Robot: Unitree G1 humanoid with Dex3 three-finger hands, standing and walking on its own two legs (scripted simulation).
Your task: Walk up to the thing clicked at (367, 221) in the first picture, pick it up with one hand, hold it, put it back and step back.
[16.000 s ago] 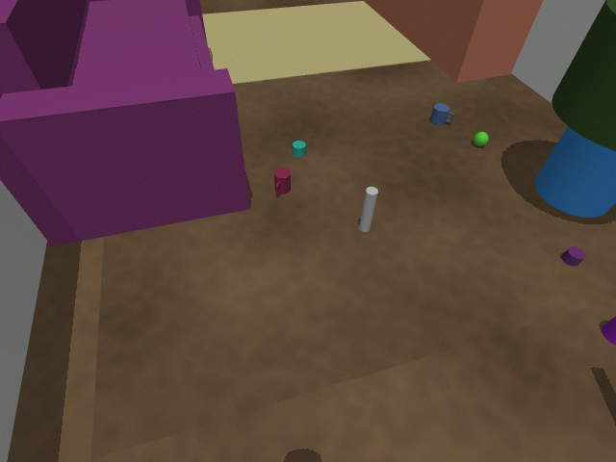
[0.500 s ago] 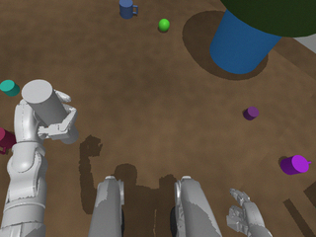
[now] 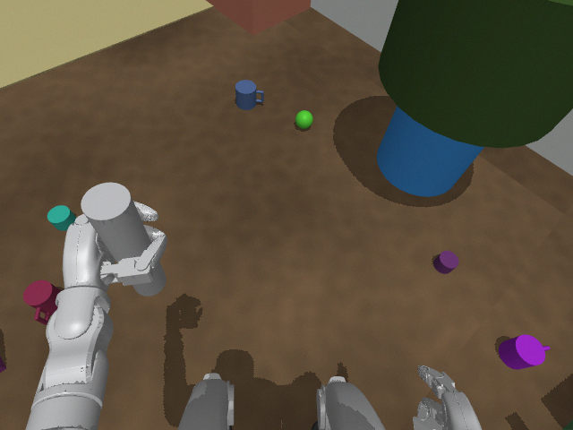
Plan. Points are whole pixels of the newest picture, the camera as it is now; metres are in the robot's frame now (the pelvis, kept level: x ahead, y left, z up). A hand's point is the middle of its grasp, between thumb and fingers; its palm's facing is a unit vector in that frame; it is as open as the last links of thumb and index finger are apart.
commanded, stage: lift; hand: left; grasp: from the side
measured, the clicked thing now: (132, 249) +0.36 +0.20 +0.02
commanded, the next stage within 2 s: hold in 0.66 s
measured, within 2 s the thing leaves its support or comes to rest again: neither
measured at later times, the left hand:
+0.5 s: hand (139, 227) +0.35 +0.17 +0.08, palm faces +0.12 -0.99 -0.02, open 6.4 cm
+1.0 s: hand (140, 215) +0.36 +0.17 +0.10, palm faces +0.12 -0.99 -0.01, open 6.4 cm
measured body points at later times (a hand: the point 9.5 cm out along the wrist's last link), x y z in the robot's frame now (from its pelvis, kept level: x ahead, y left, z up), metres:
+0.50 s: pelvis +0.01 +0.00 +0.04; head +0.08 +0.01 +0.49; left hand +0.34 +0.23 +0.08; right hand +0.15 -0.25 -0.06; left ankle +0.04 +0.13 -0.63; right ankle +0.02 -0.14 -0.63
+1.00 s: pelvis +0.03 -0.01 +0.06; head +0.08 +0.00 +0.51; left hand +0.34 +0.22 +0.11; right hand +0.16 -0.25 -0.05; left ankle +0.04 +0.13 -0.63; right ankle +0.02 -0.14 -0.63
